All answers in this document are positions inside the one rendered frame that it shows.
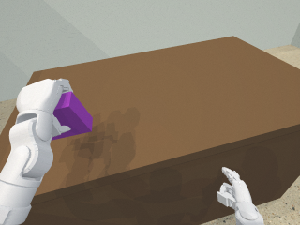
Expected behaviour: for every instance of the table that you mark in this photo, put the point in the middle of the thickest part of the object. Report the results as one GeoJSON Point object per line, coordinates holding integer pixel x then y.
{"type": "Point", "coordinates": [165, 123]}

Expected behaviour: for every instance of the robot left hand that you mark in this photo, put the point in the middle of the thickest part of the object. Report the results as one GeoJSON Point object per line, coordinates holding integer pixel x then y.
{"type": "Point", "coordinates": [44, 96]}

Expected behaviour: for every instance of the left robot forearm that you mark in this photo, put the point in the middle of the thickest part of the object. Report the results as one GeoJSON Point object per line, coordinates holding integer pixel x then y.
{"type": "Point", "coordinates": [30, 158]}

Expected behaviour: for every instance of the robot right hand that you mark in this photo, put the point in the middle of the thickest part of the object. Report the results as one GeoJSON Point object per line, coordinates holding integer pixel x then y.
{"type": "Point", "coordinates": [230, 195]}

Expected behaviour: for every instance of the sponge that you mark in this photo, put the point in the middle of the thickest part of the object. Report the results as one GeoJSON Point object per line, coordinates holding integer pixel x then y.
{"type": "Point", "coordinates": [70, 112]}

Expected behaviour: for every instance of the right robot forearm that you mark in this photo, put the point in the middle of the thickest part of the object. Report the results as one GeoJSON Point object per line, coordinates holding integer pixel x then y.
{"type": "Point", "coordinates": [246, 213]}

